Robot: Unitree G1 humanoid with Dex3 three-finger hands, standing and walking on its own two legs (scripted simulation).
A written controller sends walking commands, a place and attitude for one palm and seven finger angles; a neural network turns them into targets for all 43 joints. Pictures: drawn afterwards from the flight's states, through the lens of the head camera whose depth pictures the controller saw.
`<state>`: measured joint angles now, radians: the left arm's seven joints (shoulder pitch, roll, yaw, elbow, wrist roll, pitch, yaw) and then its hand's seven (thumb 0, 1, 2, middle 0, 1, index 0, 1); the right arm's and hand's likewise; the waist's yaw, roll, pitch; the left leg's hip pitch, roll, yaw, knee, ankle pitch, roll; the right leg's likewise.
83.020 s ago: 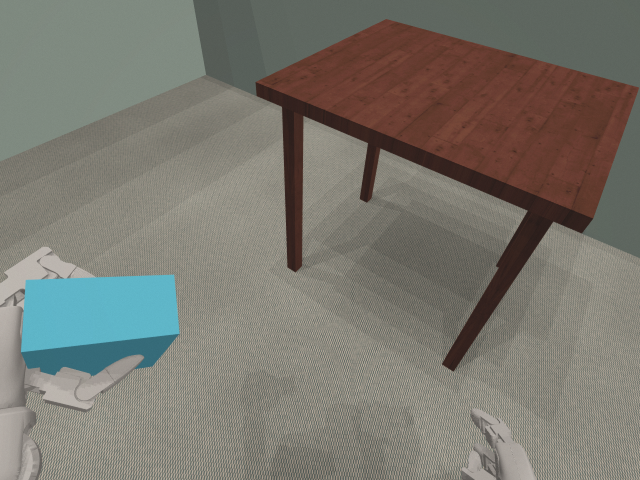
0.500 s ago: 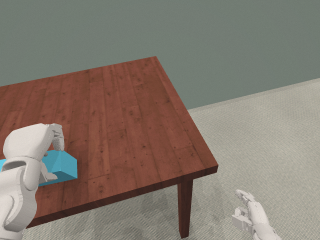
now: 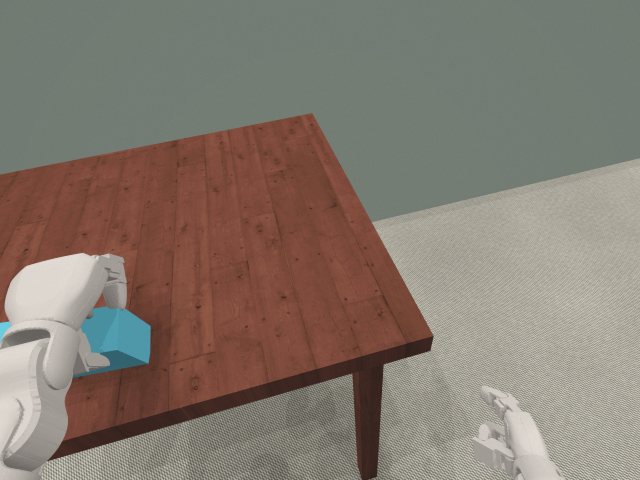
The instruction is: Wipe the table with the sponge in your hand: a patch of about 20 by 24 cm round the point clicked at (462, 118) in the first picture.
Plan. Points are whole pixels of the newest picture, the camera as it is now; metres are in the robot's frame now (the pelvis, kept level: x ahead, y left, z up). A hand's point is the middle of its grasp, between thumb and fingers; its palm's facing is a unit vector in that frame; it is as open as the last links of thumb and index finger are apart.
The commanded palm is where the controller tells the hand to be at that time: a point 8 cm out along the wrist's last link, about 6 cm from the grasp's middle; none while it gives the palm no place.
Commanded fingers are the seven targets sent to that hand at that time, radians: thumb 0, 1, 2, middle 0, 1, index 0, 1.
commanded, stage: lower the sponge onto the table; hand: left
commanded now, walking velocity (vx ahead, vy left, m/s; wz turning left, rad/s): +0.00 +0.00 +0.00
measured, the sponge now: (84, 348) +0.22 +0.36 +0.06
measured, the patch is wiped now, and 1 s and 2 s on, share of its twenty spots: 0.95 0.95 0.95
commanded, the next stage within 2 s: wipe forward along the first lane in 0.22 s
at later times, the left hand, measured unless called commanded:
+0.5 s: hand (92, 313) +0.24 +0.32 +0.12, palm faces +0.02 -0.02 -1.00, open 9.0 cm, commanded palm +0.22 +0.32 +0.15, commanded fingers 0.00 0.10 1.30 -1.20 -1.60 -1.20 -1.60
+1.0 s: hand (97, 285) +0.28 +0.34 +0.12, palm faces -0.11 +0.01 -0.99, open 9.5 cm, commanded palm +0.27 +0.34 +0.14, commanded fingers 0.00 0.10 1.30 -1.20 -1.60 -1.20 -1.60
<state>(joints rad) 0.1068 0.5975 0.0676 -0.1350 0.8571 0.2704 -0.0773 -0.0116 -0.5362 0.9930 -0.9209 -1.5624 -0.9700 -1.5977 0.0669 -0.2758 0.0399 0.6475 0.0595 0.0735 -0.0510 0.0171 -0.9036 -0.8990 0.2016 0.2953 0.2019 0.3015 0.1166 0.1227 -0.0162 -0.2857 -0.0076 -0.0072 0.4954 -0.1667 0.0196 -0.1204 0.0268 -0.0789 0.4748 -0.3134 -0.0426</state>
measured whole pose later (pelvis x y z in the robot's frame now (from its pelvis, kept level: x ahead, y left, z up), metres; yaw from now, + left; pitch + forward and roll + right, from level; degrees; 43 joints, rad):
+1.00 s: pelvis -0.01 -0.02 -0.01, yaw +0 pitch +2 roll -1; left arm -0.21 0.70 0.11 0.35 0.87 0.08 -0.14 -0.01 -0.61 0.92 -0.94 -1.45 -0.95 -1.62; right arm 0.17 -0.32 0.00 0.69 0.08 0.10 -0.07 0.02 -0.90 -0.90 0.20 0.30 0.20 0.30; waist 0.07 0.12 -0.04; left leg -0.44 0.02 -0.03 0.60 -0.19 0.02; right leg -0.27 0.05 -0.09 0.59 -0.35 -0.07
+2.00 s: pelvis +0.00 +0.01 -0.01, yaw -1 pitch +8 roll -2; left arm -0.63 0.82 0.10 0.88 0.97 -0.10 -0.09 -0.01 -0.61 0.93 -0.96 -1.46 -1.01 -1.64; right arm 0.26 -0.32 -0.02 0.72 0.10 0.14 -0.05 0.01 -0.91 -0.90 0.20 0.30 0.20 0.30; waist 0.02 0.09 -0.08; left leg -0.58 0.00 -0.03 0.65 -0.22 0.03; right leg -0.41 0.05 -0.07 0.60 -0.35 -0.03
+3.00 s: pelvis +0.02 +0.03 +0.00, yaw +0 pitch +5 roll -1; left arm -0.58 0.54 -0.13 0.58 0.95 0.29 0.01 -0.01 -0.55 0.94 -0.89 -1.59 -0.95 -1.65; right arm 0.16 -0.28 0.02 0.69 0.09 0.16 0.00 0.01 -0.91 -0.90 0.20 0.30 0.20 0.30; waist 0.04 0.09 -0.08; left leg -0.42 -0.05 -0.02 0.53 -0.20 0.06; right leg -0.24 0.00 -0.06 0.48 -0.33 0.00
